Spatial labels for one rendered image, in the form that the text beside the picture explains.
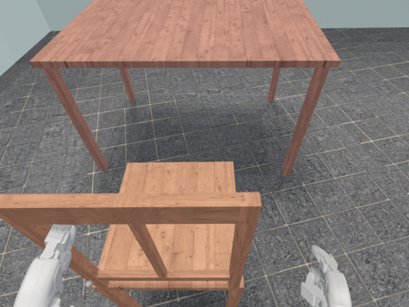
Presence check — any chair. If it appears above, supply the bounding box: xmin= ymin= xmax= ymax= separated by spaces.
xmin=0 ymin=161 xmax=262 ymax=307

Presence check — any right robot hand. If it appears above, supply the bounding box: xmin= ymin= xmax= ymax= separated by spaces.
xmin=300 ymin=245 xmax=352 ymax=307

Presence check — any left robot hand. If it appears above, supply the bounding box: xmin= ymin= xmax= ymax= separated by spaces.
xmin=13 ymin=224 xmax=76 ymax=307

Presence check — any table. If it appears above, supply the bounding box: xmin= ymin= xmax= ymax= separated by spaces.
xmin=29 ymin=0 xmax=341 ymax=175

